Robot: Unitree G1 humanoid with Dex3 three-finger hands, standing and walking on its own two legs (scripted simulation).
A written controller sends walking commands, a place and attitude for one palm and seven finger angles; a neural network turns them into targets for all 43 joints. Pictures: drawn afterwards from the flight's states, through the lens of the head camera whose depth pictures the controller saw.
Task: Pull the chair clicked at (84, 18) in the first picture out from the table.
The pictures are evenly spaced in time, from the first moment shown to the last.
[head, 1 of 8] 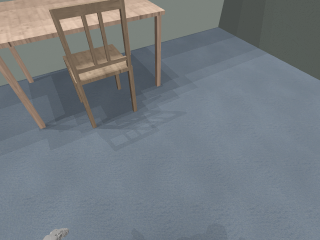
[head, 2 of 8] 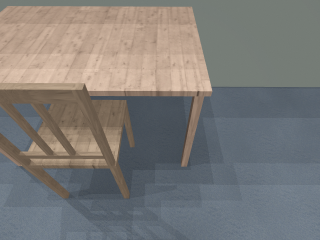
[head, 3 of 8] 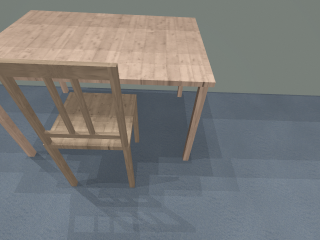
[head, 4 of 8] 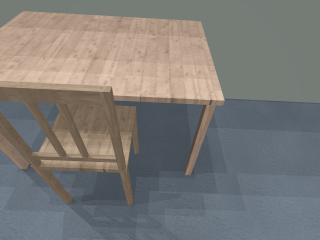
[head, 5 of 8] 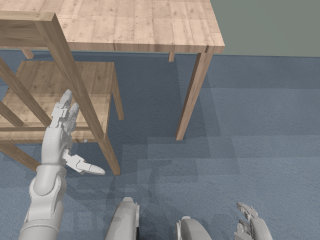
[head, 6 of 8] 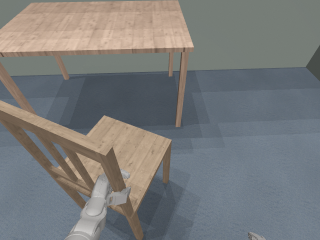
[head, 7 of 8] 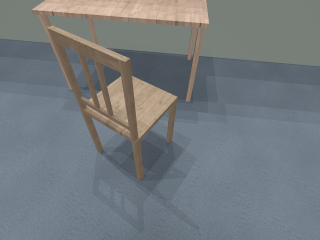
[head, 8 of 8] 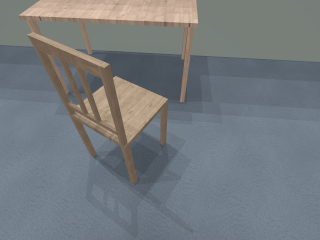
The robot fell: no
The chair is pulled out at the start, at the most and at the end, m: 0.00 0.53 0.53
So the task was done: yes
